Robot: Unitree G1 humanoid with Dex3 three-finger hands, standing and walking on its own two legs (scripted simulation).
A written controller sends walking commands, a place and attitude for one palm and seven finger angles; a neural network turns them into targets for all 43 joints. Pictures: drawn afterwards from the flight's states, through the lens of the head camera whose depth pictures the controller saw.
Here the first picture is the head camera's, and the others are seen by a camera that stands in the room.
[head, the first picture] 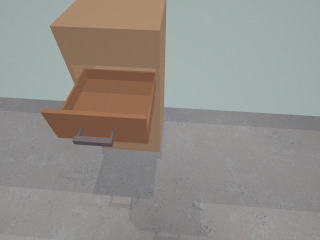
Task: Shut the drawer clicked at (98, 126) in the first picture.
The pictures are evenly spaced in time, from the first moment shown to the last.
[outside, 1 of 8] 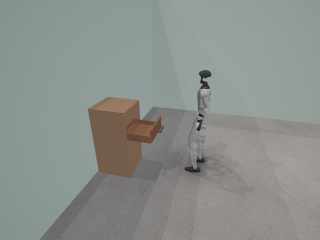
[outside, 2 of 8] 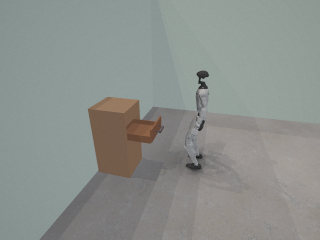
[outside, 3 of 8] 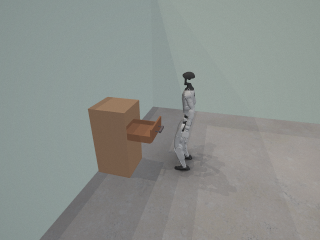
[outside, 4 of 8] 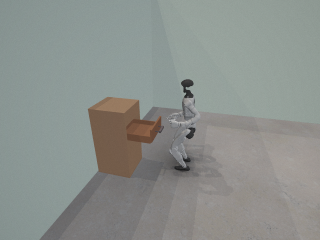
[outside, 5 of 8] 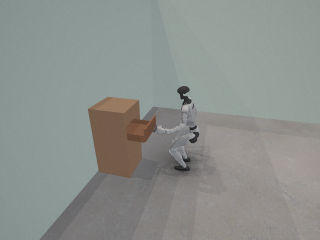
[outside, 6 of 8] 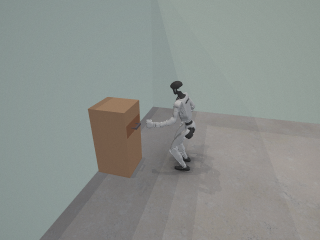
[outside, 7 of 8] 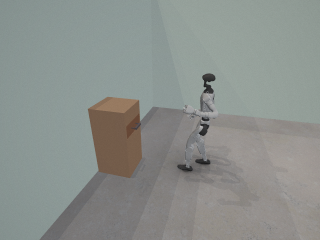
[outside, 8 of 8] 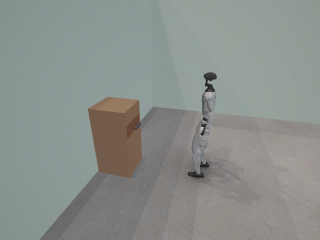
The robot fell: no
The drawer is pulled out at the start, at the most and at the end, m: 0.30 0.30 0.00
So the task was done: yes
